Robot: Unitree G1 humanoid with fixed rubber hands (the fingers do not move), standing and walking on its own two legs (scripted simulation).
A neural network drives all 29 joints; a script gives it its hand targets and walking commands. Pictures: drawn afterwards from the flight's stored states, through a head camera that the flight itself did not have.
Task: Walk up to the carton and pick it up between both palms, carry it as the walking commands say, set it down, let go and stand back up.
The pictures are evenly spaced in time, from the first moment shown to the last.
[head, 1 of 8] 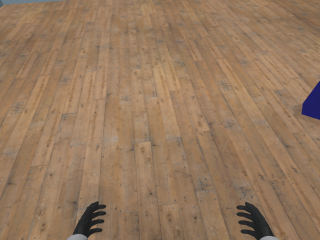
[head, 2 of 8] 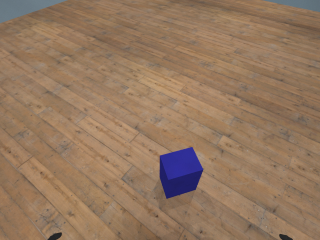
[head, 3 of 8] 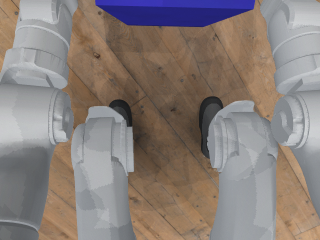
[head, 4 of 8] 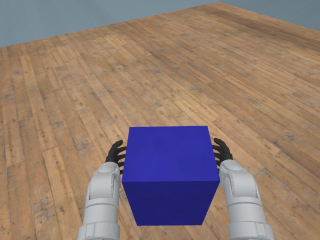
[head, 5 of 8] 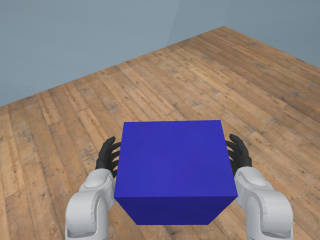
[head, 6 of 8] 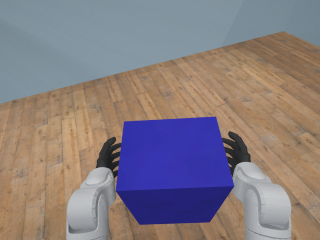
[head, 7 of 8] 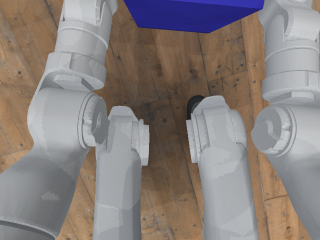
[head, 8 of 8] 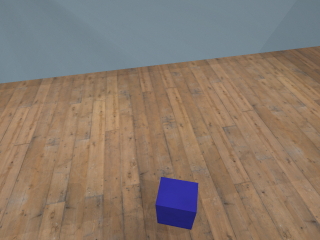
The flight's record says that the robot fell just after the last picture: no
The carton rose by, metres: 0.67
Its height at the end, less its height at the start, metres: +0.00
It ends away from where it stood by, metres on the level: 2.12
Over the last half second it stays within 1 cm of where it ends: yes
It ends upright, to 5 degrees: yes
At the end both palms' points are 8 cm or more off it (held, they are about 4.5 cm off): yes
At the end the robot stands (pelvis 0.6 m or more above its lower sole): yes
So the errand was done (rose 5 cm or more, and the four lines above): yes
